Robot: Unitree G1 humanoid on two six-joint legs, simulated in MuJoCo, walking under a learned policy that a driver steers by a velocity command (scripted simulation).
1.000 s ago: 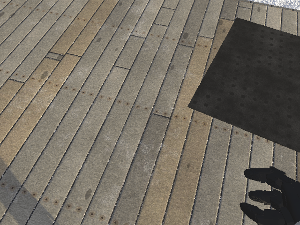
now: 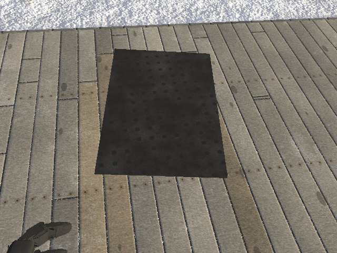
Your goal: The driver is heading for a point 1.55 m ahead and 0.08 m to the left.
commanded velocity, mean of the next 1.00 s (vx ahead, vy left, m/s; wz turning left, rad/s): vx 0.62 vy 0.00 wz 0.02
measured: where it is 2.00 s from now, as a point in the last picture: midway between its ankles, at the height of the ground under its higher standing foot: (141, 100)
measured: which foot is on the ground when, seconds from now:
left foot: down 0.00-0.16, up 0.18-0.58, down 0.60-1.00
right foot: up 0.00-0.14, down 0.16-0.60, up 0.62-1.00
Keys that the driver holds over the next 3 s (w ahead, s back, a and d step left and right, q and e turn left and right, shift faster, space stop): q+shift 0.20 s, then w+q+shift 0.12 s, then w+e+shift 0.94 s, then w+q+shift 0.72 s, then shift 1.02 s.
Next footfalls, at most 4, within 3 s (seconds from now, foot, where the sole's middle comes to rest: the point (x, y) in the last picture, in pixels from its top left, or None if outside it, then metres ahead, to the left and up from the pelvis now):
0.16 right None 0.22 -0.10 -0.78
0.60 left None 0.23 0.22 -0.78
1.06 right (132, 208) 0.67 0.08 -0.78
1.52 left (119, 124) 1.13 0.14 -0.78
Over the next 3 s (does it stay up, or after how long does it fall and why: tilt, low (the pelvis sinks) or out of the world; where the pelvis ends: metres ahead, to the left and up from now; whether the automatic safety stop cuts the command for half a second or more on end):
stays up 1.66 0.06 -0.01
